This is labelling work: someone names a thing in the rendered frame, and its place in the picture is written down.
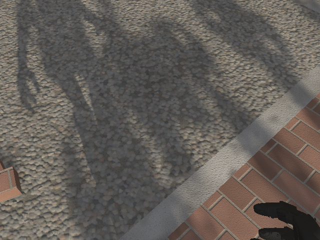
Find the right robot hand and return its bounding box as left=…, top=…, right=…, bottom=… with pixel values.
left=250, top=201, right=320, bottom=240

